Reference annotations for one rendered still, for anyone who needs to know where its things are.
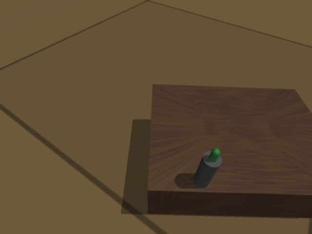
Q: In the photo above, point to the bottle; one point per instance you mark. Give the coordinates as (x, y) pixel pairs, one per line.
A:
(207, 168)

